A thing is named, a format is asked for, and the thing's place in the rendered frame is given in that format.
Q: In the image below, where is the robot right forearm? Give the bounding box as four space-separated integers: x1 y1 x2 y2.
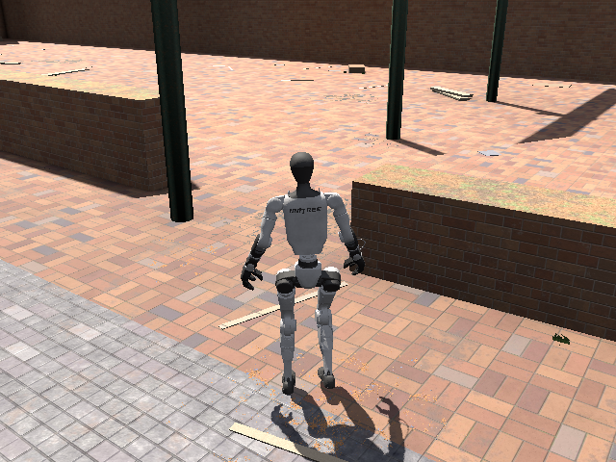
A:
345 227 362 261

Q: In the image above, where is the robot left forearm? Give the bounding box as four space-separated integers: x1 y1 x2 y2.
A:
244 234 266 271

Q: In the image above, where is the robot left hand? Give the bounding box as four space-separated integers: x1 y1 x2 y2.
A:
241 266 263 291

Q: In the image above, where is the robot right hand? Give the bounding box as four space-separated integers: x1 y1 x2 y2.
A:
344 256 366 275

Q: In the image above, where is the robot right thigh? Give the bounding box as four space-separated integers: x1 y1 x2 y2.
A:
315 267 341 326

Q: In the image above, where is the left robot upper arm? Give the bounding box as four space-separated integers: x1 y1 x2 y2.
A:
257 195 284 249

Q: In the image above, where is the humanoid robot head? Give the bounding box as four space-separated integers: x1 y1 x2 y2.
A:
288 152 321 198

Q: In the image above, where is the right robot upper arm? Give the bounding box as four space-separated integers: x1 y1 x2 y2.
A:
324 192 354 244

